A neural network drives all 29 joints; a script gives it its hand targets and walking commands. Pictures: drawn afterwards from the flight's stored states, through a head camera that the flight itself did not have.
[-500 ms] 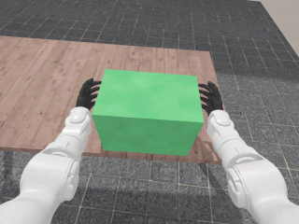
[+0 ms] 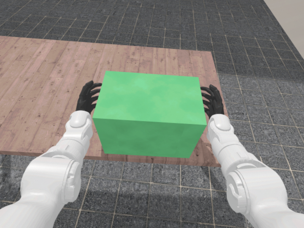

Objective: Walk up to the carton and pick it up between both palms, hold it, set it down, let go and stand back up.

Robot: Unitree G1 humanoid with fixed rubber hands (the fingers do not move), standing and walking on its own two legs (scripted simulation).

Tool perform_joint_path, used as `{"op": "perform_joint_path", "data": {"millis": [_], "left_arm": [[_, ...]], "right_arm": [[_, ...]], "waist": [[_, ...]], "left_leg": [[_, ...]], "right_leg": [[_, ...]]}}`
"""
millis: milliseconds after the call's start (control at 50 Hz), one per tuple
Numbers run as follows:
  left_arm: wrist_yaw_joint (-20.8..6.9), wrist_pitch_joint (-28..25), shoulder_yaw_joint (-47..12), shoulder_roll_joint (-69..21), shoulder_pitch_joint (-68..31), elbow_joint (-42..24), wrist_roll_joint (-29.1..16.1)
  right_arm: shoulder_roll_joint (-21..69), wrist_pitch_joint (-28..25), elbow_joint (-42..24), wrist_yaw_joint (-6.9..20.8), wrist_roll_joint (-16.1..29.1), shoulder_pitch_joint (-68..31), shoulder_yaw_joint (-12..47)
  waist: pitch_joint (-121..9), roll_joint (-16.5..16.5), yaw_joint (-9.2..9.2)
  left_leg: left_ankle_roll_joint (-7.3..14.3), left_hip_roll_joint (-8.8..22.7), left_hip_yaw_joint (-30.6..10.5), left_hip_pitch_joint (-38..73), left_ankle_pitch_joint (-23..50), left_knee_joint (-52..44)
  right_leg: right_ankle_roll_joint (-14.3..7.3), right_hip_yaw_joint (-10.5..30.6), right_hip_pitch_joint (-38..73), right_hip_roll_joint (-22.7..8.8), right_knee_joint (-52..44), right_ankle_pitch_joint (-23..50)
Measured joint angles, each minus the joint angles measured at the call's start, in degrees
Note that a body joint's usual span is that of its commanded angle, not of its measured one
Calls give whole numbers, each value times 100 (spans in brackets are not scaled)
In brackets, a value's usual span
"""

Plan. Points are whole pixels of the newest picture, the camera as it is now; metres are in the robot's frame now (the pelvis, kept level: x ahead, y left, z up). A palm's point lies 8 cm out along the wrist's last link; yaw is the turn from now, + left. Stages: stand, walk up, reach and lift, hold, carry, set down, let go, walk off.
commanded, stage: reach and lift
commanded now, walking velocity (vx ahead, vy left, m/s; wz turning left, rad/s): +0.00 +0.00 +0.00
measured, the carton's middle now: (149, 116) +0.45 +0.04 +0.01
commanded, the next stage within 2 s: none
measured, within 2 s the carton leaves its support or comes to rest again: leaves its support in 1.14 s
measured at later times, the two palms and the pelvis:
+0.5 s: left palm (86, 110) +0.41 +0.22 +0.06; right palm (216, 119) +0.42 -0.14 +0.06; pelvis +0.02 +0.00 +0.02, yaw -1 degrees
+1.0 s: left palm (85, 113) +0.40 +0.22 +0.06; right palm (218, 121) +0.41 -0.15 +0.06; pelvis +0.02 -0.01 +0.02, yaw +0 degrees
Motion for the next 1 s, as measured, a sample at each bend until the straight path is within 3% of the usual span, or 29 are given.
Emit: {"op": "perform_joint_path", "data": {"millis": [140, 220, 380, 760, 1000], "left_arm": [[-186, -270, 841, -94, 255, -102, 827], [-241, -237, 1153, -196, 435, -354, 1123], [-331, -104, 1443, -309, 666, -773, 1351], [-444, 380, 1745, -525, 1029, -1709, 1809], [-356, 241, 1609, -621, 1261, -1917, 1871]], "right_arm": [[462, -249, -592, 47, -1478, 484, -1330], [646, -378, -954, 117, -1856, 757, -1745], [790, -434, -1260, 173, -2154, 955, -1964], [961, -315, -1723, 129, -2401, 1257, -2033], [866, -778, -1474, 77, -2412, 1401, -1939]], "waist": [[366, 55, -100], [589, 94, -45], [708, 75, 80], [784, -65, 95], [680, -101, 120]], "left_leg": [[19, -63, 12, 681, 146, -493], [30, -70, 101, 1048, 199, -730], [20, -44, 220, 1336, 275, -1002], [-13, -40, 239, 1602, 350, -1257], [-28, -2, 249, 1612, 451, -1351]], "right_leg": [[22, -25, 716, -61, -556, 174], [40, 42, 1057, -79, -805, 265], [29, 120, 1288, -72, -1039, 358], [-7, 30, 1561, -84, -1272, 402], [-35, -59, 1613, -57, -1420, 514]]}}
